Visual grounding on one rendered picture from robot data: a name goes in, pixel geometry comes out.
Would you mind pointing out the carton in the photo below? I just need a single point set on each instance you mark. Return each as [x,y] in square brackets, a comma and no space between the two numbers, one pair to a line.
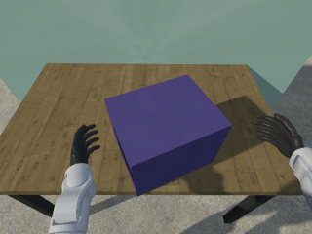
[165,131]

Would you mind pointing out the robot left forearm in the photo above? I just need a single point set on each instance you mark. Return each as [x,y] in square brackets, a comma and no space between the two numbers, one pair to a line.
[72,208]

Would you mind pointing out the right robot hand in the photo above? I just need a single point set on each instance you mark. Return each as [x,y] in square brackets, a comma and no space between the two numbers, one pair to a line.
[285,136]

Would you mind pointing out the table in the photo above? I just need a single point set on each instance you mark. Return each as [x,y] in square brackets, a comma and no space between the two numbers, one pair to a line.
[35,146]

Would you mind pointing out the robot right forearm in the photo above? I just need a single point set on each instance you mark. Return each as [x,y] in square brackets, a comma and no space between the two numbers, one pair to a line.
[301,163]

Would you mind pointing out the left robot hand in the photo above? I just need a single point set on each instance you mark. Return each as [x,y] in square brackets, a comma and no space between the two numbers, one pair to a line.
[79,150]

